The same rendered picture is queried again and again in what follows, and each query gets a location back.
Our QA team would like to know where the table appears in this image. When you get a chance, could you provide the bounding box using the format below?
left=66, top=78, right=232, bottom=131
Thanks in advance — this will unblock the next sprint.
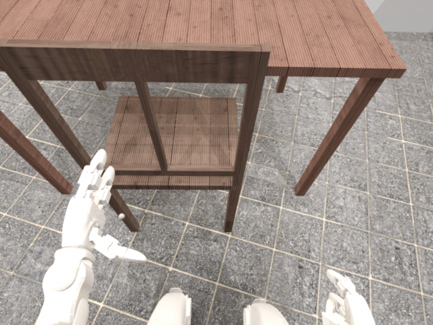
left=0, top=0, right=407, bottom=196

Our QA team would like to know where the left robot hand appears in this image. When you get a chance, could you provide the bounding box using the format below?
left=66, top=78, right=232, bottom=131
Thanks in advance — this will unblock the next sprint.
left=62, top=149, right=147, bottom=263

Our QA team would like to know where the robot right thigh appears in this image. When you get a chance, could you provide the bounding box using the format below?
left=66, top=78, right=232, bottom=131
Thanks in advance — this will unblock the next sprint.
left=243, top=303, right=289, bottom=325

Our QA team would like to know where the robot left forearm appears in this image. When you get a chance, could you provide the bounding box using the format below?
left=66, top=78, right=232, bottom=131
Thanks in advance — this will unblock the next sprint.
left=35, top=247, right=95, bottom=325

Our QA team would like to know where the right robot hand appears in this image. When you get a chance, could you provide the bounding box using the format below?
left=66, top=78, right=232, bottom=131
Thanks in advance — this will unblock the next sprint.
left=322, top=269, right=375, bottom=325

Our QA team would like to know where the left robot shin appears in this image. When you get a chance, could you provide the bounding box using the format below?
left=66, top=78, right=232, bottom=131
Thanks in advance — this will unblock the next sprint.
left=169, top=288, right=183, bottom=294

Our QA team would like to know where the chair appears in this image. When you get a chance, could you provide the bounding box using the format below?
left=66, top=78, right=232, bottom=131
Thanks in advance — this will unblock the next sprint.
left=0, top=39, right=271, bottom=232

